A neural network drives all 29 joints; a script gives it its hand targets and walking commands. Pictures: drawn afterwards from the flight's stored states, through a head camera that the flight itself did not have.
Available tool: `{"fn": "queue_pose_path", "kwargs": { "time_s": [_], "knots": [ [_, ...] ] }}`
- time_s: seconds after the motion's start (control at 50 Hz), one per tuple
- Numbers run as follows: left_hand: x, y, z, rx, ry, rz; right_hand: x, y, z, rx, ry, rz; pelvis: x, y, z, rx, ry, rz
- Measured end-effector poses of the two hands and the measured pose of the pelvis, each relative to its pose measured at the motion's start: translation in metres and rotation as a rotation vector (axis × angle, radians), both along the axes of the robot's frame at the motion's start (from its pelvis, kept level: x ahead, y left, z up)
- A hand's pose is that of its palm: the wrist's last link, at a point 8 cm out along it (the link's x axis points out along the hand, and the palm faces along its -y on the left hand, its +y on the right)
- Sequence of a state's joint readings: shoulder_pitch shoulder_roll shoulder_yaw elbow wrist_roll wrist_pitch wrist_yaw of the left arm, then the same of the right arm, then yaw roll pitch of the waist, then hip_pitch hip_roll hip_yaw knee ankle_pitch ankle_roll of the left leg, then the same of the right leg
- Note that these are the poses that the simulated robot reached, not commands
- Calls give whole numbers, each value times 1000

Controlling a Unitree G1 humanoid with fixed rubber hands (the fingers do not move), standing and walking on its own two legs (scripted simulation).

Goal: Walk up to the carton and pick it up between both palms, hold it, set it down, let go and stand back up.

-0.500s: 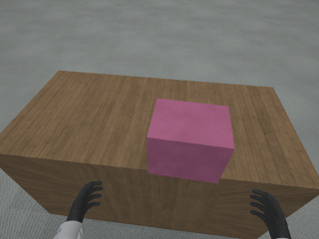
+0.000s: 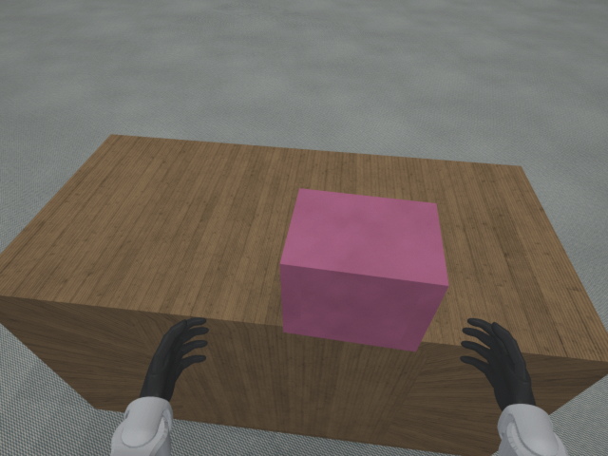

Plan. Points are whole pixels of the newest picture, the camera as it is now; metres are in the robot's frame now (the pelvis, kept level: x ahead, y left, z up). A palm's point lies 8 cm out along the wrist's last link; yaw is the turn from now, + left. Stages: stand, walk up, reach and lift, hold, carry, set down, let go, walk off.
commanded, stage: reach and lift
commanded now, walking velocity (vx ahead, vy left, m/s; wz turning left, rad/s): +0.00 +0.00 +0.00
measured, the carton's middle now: (357, 269) +0.43 -0.06 -0.03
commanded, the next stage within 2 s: none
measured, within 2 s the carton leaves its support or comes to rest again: neither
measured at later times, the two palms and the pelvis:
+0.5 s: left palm (185, 309) +0.30 +0.19 +0.04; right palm (497, 324) +0.28 -0.22 +0.05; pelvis +0.01 +0.00 +0.00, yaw +0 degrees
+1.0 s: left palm (206, 245) +0.38 +0.17 +0.08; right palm (489, 268) +0.35 -0.22 +0.08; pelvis +0.01 -0.01 +0.00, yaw +0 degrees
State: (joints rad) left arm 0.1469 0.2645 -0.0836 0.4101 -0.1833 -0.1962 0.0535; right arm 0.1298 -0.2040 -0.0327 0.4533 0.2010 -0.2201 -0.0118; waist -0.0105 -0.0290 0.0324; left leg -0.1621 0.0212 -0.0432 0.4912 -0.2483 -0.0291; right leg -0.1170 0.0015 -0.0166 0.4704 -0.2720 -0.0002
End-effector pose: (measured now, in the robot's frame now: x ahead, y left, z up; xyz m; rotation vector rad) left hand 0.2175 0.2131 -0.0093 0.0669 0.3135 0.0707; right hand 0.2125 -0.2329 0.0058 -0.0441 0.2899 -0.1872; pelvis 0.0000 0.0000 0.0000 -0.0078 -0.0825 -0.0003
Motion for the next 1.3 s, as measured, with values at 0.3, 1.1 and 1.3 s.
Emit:
{"fn": "queue_pose_path", "kwargs": {
  "time_s": [0.3, 1.1, 1.3],
  "knots": [
    [57, -15, 27, 5, -15, -59, 41, -1, 18, 26, -12, -30, 7, -3, 0, 1, 12, -2],
    [176, -37, 100, 8, -44, -100, 148, 13, 92, 56, -113, 2, 11, -6, 1, -1, 41, -5],
    [200, -36, 111, 13, -35, -83, 175, 16, 102, 56, -72, -9, 10, -6, 2, -2, 83, -6]
  ]
}}
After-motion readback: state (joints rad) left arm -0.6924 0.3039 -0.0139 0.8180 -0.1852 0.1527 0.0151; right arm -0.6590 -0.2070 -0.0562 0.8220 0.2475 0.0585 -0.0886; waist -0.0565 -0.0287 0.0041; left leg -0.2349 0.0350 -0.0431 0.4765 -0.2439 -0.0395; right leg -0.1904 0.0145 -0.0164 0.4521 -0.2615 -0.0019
